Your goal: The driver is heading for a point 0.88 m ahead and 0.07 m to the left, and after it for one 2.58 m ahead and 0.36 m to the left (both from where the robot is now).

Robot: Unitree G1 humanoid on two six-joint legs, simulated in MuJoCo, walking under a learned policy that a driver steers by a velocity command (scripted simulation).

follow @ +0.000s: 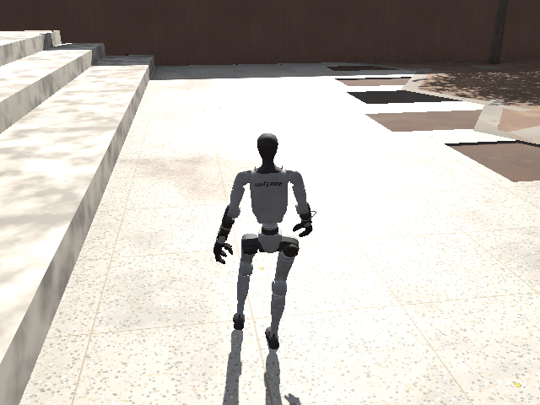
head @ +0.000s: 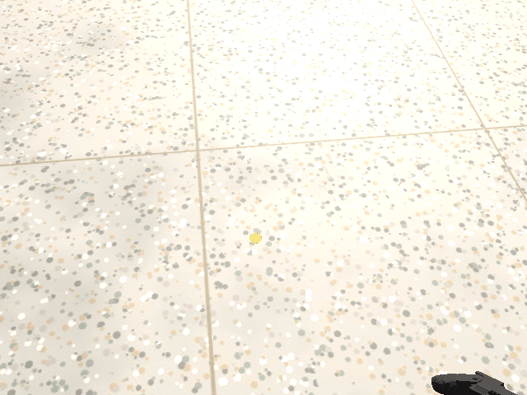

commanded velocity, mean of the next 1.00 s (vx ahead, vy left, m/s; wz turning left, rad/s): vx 0.64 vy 0.00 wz -0.12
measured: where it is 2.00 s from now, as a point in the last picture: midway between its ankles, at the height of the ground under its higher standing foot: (214, 138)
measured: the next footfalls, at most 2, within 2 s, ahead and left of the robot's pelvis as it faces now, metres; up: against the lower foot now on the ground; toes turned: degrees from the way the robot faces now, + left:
left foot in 0.18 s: +0.38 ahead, +0.13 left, +0.00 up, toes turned -16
right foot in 0.58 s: +0.26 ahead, -0.06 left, +0.00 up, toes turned -23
